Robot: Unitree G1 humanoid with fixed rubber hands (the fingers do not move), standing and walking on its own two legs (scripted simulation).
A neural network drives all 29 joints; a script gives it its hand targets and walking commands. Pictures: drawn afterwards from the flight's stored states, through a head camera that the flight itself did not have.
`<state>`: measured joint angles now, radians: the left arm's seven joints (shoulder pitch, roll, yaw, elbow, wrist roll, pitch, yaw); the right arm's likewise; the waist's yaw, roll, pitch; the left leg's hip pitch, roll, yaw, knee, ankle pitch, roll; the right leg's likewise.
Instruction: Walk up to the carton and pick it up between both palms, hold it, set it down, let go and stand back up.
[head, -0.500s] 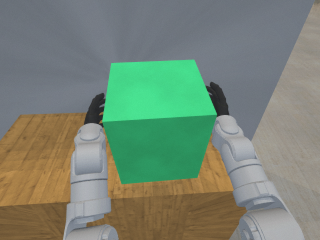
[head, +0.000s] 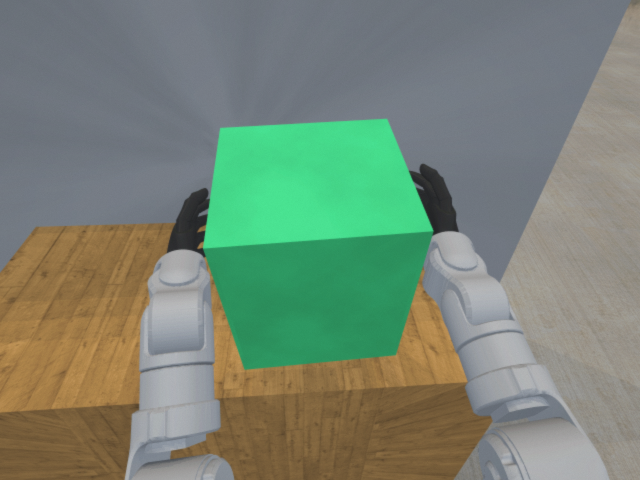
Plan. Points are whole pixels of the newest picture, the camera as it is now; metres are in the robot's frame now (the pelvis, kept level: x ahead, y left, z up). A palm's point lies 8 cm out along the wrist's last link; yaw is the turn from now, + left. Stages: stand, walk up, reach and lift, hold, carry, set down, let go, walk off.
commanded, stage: hold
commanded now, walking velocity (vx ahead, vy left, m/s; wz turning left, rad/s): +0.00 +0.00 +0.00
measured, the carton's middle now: (313, 248) +0.38 +0.01 +0.14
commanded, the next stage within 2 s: none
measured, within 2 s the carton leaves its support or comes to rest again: neither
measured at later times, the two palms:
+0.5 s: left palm (186, 257) +0.34 +0.16 +0.17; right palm (438, 231) +0.35 -0.14 +0.19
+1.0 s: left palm (185, 254) +0.35 +0.16 +0.17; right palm (435, 228) +0.36 -0.14 +0.19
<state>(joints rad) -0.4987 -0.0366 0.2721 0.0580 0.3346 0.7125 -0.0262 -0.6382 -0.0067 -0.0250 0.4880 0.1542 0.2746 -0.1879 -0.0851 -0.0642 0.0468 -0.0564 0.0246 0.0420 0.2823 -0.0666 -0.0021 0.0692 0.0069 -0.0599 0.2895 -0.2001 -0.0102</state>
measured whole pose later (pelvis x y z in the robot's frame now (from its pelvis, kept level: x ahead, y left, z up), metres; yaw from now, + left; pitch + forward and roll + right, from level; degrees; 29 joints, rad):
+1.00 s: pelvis +0.00 +0.00 +0.00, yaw +0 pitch -10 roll +0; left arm -0.52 -0.04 0.29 0.08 0.35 0.72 -0.04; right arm -0.66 0.00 -0.04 0.52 0.14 0.28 -0.19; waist -0.08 -0.07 0.05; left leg -0.04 0.02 0.05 0.27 -0.06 0.00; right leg 0.08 0.01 -0.06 0.29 -0.20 -0.01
